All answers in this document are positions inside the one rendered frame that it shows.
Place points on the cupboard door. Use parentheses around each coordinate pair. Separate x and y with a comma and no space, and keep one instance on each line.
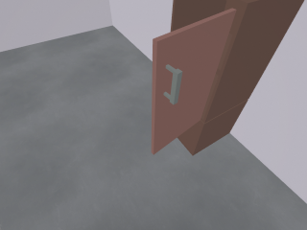
(196,50)

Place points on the handle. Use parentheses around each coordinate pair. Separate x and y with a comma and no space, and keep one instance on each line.
(176,82)

